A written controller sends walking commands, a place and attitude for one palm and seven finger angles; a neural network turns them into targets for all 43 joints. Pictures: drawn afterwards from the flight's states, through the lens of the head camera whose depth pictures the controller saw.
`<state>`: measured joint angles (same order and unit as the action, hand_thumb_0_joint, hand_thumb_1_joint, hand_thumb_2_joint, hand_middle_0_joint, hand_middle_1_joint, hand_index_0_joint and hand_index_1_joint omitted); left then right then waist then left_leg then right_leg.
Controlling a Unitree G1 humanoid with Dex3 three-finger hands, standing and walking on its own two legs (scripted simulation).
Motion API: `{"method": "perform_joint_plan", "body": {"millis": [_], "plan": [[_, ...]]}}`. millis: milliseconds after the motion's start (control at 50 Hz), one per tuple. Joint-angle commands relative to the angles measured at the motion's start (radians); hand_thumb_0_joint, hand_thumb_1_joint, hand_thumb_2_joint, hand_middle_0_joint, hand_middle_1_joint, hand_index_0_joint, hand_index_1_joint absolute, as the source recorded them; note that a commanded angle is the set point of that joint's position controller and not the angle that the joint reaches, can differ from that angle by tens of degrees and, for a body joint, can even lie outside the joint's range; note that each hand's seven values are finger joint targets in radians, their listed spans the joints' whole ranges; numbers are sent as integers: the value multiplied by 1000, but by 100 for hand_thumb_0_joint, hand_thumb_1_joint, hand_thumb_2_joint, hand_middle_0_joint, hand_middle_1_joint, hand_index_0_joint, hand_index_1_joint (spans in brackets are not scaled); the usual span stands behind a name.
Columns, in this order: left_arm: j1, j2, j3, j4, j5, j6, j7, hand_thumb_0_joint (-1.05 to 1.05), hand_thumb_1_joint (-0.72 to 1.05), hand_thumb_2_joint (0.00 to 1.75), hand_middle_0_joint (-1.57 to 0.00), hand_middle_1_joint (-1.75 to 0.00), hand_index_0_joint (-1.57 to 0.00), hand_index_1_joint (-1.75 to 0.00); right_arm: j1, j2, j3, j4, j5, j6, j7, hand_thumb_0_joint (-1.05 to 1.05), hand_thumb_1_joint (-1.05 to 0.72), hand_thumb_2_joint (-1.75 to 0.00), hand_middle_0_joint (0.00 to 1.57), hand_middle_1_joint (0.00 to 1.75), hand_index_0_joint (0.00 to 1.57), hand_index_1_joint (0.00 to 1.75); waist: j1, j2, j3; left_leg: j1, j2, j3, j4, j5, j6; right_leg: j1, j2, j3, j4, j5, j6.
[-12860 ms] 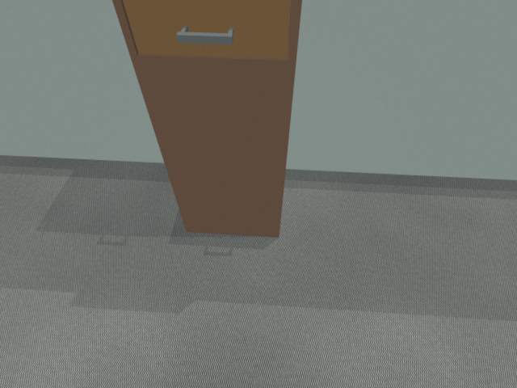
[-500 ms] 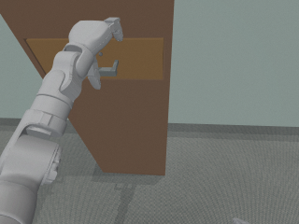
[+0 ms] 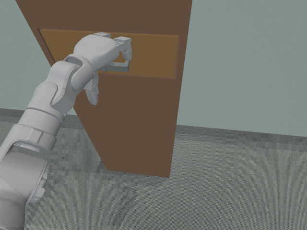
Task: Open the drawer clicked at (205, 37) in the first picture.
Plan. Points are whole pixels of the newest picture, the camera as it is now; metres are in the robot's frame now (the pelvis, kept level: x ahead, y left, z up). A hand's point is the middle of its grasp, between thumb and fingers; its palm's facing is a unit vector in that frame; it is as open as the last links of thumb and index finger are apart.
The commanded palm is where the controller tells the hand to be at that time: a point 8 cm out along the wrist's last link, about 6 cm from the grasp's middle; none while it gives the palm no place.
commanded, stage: move the hooked fingers above the handle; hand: left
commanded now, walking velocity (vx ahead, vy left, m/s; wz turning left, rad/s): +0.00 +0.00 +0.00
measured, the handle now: (108, 61) +0.53 +0.17 +0.16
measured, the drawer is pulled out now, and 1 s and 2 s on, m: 0.00 0.00 0.00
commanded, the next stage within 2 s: lower the fingers behind the handle in 1.58 s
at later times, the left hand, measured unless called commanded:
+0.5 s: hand (78, 70) +0.45 +0.23 +0.18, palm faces -0.12 +0.07 -0.99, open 13.8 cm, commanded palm +0.45 +0.19 +0.27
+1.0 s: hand (107, 48) +0.48 +0.15 +0.23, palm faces +0.06 +0.00 -1.00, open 13.4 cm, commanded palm +0.45 +0.20 +0.27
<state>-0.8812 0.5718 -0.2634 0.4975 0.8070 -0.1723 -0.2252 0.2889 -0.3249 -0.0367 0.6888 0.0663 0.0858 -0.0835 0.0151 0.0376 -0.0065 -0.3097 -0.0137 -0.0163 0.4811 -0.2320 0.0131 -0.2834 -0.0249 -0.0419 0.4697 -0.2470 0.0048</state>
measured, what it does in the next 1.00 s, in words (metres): stands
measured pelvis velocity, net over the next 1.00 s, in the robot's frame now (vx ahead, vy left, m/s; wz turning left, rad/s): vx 0.00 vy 0.00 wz -0.08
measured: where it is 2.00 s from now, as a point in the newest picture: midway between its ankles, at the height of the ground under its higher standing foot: outside the picture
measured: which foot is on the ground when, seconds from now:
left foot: down 0.00-1.00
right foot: down 0.00-1.00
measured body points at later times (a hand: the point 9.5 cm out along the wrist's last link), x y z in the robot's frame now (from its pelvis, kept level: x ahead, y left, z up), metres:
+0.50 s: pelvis +0.00 +0.00 +0.00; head +0.03 -0.02 +0.45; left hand +0.45 +0.22 +0.23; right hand +0.10 -0.26 -0.13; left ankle +0.01 +0.11 -0.74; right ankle +0.00 -0.12 -0.74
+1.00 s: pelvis +0.00 +0.00 +0.00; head +0.01 -0.04 +0.45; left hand +0.47 +0.15 +0.28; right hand +0.10 -0.24 -0.13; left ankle +0.01 +0.11 -0.74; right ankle +0.00 -0.12 -0.74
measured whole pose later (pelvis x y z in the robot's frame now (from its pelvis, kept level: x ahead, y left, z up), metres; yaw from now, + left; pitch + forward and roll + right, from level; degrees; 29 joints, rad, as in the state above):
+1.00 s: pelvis +0.00 +0.00 +0.00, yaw -5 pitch +4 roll +1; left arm -1.02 0.52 -0.13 0.83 0.96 0.08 -0.12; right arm 0.18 -0.24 0.07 0.65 0.08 0.19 -0.06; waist -0.05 0.08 -0.05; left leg -0.29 0.00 0.07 0.43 -0.21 0.02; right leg -0.32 -0.01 0.04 0.47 -0.22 0.01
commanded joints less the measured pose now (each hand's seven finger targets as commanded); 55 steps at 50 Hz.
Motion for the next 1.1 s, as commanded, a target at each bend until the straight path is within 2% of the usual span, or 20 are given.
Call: {"method": "perform_joint_plan", "body": {"millis": [0,20,100,160,240,320,340,420,460,500,540,600,640,700,740,820,940,980,1040,1080], "plan": [[-614,294,317,25,12,84,187,0,-50,30,-30,-120,-30,-120,-33,-84,-2,-70,-5,-35,32,0,-90,-90,20,30,20,30,-31,-9,-319,119,-16,24,-58,233,2,20,51,-5,-51,149,-49],[-609,352,352,71,37,106,205,0,-50,30,-30,-120,-30,-120,-38,-95,0,-67,-8,-26,35,0,-90,-90,20,30,20,30,-21,-34,-329,90,-13,32,-67,237,-1,58,45,-1,-56,149,-48],[-570,376,307,246,144,240,222,0,-50,30,-30,-120,-30,-120,-93,-89,20,-91,-16,12,46,0,-90,-90,20,30,20,30,12,-31,-369,17,1,68,-74,259,-8,152,27,18,-36,212,-42],[-495,424,343,286,170,302,186,0,-50,30,-30,-120,-30,-120,-120,-92,29,-112,-9,51,47,0,-90,-90,20,30,20,30,41,-104,-391,-6,7,80,-83,291,-4,226,15,29,-28,277,-33],[-415,409,326,282,157,319,138,0,-50,30,-30,-120,-30,-120,-168,-90,39,-150,8,73,24,0,-90,-90,20,30,20,30,35,-215,-316,-15,11,92,-104,179,14,216,4,42,-56,194,-16],[-392,395,303,264,164,278,68,0,-50,30,-30,-120,-30,-120,-158,-97,30,-186,12,66,-2,0,-90,-90,20,30,20,30,0,-259,-280,-2,13,89,-104,96,32,176,2,49,-78,115,-7],[-400,399,305,243,167,254,47,0,-50,30,-30,-120,-30,-120,-150,-98,29,-193,13,59,-6,0,-90,-90,20,30,20,30,-9,-244,-281,5,12,84,-102,80,37,156,2,54,-76,109,-4],[-628,142,82,-109,105,93,-15,0,-50,30,-30,-120,-30,-120,-115,-72,-3,-222,5,7,-5,0,-90,-90,20,30,20,30,-87,-50,-350,178,1,54,-57,129,52,40,13,56,-73,122,-20],[-699,159,104,-254,69,34,-7,0,-50,30,-30,-120,-30,-120,-73,-74,-23,-196,-7,-19,-7,0,-90,-90,20,30,20,30,-99,77,-419,279,-10,33,-32,187,46,-12,33,51,-63,140,-31],[-757,86,57,-330,18,-2,10,0,-50,30,-30,-120,-30,-120,-41,-66,-28,-168,-9,-51,-4,0,-90,-90,20,30,20,30,-113,149,-449,363,-12,9,-14,252,30,-74,46,30,-51,139,-40],[-748,24,20,-262,-11,24,38,0,-50,30,-30,-120,-30,-120,-18,-63,-25,-131,-5,-70,7,0,-90,-90,20,30,20,30,-121,127,-398,350,-8,-1,-8,260,19,-110,54,13,-52,133,-39],[-676,141,169,-34,-4,91,113,0,-50,30,-30,-120,-30,-120,-14,-80,-11,-86,-5,-57,26,0,-90,-90,20,30,20,30,-73,33,-307,206,-15,1,-43,205,-1,-71,60,-8,-56,121,-50],[-656,259,275,69,37,138,171,0,-50,30,-30,-120,-30,-120,-30,-91,1,-76,-9,-40,36,0,-90,-90,20,30,20,30,-32,-7,-346,127,-17,14,-55,248,-5,4,53,-7,-42,150,-53],[-630,304,281,209,122,230,209,0,-50,30,-30,-120,-30,-120,-58,-89,15,-77,-20,-5,49,0,-90,-90,20,30,20,30,-10,-32,-354,54,-2,41,-62,292,-12,66,41,-4,-22,195,-51],[-601,340,298,239,173,278,208,0,-50,30,-30,-120,-30,-120,-84,-87,19,-98,-21,17,58,0,-90,-90,20,30,20,30,20,-36,-415,42,4,53,-59,357,-12,142,33,4,-5,267,-51],[-536,332,281,289,166,346,181,0,-50,30,-30,-120,-30,-120,-131,-84,28,-121,-8,54,42,0,-90,-90,20,30,20,30,20,-161,-356,12,8,78,-84,257,1,174,19,19,-41,221,-33],[-443,411,312,292,175,319,112,0,-50,30,-30,-120,-30,-120,-171,-83,45,-166,7,72,-1,0,-90,-90,20,30,20,30,18,-215,-315,-9,13,88,-105,118,20,198,-1,50,-60,135,-12],[-417,396,296,295,171,291,82,0,-50,30,-30,-120,-30,-120,-163,-85,43,-182,10,67,-13,0,-90,-90,20,30,20,30,2,-230,-276,-21,13,87,-102,72,26,173,-1,53,-67,103,-7],[-473,364,275,163,162,197,30,0,-50,30,-30,-120,-30,-120,-138,-89,23,-206,8,43,-15,0,-90,-90,20,30,20,30,-26,-166,-316,29,11,77,-87,71,40,143,-1,62,-67,107,-7],[-543,285,211,-16,137,117,10,0,-50,30,-30,-120,-30,-120,-125,-78,4,-220,3,21,-14,0,-90,-90,20,30,20,30,-46,-72,-368,103,2,66,-64,105,47,116,6,67,-64,144,-12]]}}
